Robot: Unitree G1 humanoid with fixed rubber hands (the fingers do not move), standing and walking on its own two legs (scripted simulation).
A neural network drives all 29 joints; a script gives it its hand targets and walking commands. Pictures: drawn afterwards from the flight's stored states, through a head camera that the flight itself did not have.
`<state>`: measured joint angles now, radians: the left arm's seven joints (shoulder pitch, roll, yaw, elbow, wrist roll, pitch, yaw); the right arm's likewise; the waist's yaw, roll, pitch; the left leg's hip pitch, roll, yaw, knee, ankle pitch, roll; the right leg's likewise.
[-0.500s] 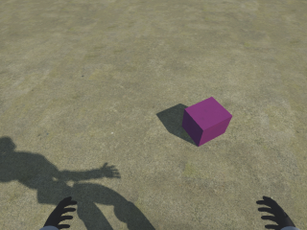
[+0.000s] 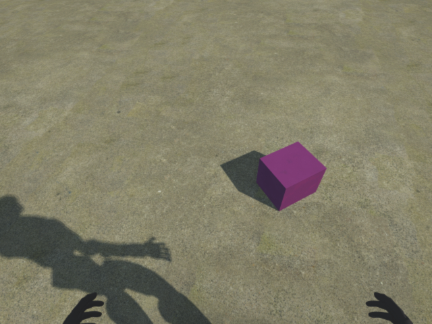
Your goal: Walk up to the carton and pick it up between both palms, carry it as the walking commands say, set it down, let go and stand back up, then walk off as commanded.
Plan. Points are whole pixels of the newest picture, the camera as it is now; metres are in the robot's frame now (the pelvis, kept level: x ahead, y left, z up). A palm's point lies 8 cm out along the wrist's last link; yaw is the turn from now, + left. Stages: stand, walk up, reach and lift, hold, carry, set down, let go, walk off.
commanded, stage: stand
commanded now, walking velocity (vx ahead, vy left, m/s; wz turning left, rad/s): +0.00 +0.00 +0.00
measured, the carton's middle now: (288, 175) +0.92 -0.34 -0.67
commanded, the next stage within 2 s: walk up in 0.42 s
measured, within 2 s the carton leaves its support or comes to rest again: neither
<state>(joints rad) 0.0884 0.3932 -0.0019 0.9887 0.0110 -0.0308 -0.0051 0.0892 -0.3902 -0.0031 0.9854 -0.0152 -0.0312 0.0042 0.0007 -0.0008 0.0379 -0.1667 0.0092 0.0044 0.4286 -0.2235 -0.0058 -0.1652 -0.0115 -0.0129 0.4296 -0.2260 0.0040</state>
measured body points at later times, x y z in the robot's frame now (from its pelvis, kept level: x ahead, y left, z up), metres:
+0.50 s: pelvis +0.00 +0.00 +0.00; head +0.00 +0.00 +0.45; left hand +0.11 +0.31 -0.11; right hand +0.11 -0.32 -0.11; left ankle +0.01 +0.12 -0.74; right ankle +0.01 -0.12 -0.74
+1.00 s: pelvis +0.09 -0.11 -0.02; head +0.09 -0.13 +0.43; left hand +0.18 +0.16 -0.14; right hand +0.11 -0.40 -0.16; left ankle +0.04 +0.07 -0.66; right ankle +0.08 -0.22 -0.74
